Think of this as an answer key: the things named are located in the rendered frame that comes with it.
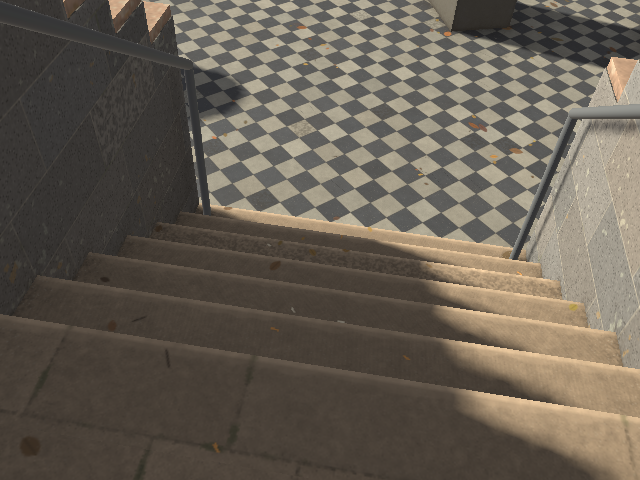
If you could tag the stairs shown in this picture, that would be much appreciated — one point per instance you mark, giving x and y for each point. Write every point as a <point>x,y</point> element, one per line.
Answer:
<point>415,307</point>

